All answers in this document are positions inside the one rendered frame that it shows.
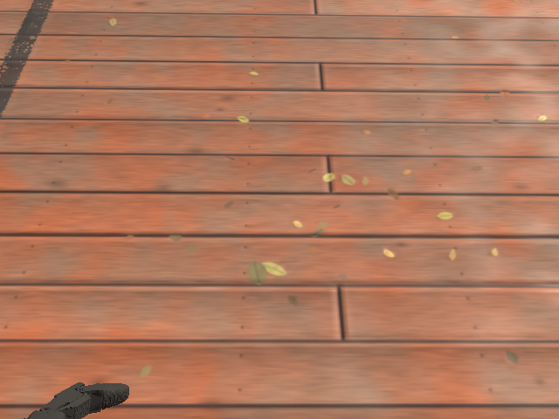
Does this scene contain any left robot hand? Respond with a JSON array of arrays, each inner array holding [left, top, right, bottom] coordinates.
[[24, 382, 129, 419]]

